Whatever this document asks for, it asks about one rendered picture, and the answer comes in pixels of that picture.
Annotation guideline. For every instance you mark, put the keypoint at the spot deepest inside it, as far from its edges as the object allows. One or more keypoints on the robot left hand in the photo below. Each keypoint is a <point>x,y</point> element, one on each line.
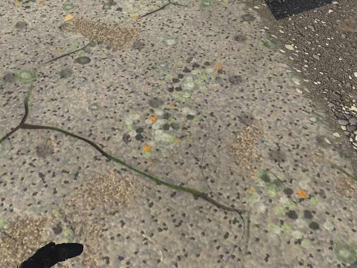
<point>52,253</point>

